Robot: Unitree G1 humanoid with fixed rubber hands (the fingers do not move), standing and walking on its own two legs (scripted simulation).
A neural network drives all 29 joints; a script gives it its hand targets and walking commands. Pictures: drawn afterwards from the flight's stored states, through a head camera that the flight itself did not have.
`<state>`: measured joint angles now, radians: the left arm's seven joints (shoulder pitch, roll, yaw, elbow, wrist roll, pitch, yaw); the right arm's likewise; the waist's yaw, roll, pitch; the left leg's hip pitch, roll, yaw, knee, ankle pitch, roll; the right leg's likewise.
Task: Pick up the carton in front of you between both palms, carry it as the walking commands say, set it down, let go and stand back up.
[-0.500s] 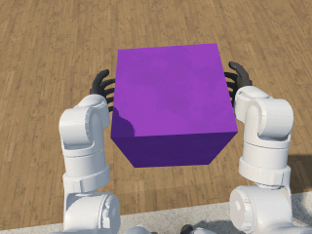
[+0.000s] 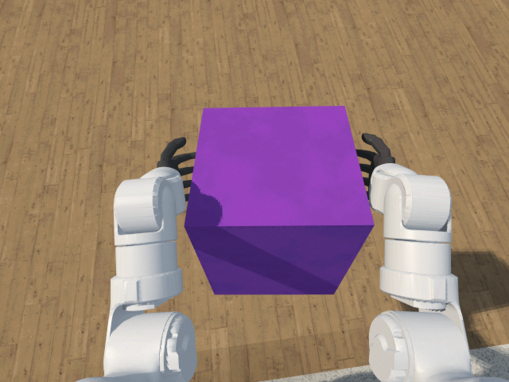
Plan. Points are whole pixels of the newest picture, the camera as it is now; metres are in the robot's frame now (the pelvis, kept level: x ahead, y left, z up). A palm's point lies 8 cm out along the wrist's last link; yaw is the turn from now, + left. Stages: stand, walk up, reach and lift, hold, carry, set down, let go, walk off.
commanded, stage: carry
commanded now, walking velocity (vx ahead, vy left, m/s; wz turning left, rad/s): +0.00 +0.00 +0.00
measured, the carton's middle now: (273, 208) +0.37 +0.00 +0.03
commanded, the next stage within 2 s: none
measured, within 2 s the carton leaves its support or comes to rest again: neither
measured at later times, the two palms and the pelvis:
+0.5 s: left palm (163, 165) +0.41 +0.16 +0.11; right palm (367, 160) +0.41 -0.14 +0.11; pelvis +0.05 +0.01 -0.01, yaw +0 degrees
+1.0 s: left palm (166, 144) +0.41 +0.15 +0.15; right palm (387, 134) +0.41 -0.15 +0.15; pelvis +0.06 +0.00 -0.02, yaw +0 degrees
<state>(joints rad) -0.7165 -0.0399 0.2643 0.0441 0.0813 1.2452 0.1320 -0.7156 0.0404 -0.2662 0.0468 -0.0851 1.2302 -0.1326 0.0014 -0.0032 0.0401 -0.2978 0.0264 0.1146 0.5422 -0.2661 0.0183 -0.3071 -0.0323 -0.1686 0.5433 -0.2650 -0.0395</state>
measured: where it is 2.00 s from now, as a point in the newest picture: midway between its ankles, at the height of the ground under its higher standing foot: (275, 275)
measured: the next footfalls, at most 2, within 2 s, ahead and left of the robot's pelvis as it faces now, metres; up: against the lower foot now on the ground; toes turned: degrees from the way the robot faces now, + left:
left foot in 0.34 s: +0.06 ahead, +0.10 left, +0.00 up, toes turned +6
right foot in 1.38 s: +0.37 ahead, -0.12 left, +0.03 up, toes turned -5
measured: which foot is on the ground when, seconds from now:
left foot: down 0.00-0.20, up 0.22-0.32, down 0.34-1.00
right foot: down 0.00-1.00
